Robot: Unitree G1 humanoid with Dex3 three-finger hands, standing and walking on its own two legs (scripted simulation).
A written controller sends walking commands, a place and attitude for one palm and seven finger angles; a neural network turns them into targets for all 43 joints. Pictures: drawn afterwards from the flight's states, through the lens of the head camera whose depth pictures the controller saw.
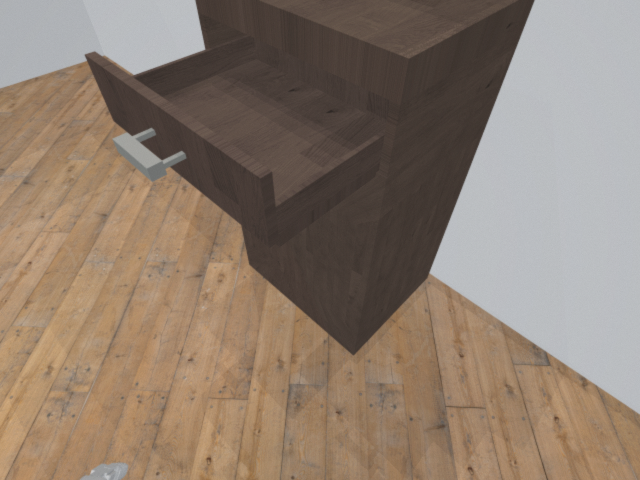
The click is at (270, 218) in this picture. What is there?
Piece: drawer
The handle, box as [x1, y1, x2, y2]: [112, 128, 185, 181]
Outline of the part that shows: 112,139 117,150 152,181 166,174 165,169 167,167 185,158 185,154 182,151 180,151 161,160 139,142 155,134 152,128 133,136 131,136 127,132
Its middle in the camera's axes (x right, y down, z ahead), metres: -0.28 -0.15 +0.64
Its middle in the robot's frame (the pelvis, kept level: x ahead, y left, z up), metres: +0.58 +0.32 +0.08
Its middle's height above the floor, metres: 0.85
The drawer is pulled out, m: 0.27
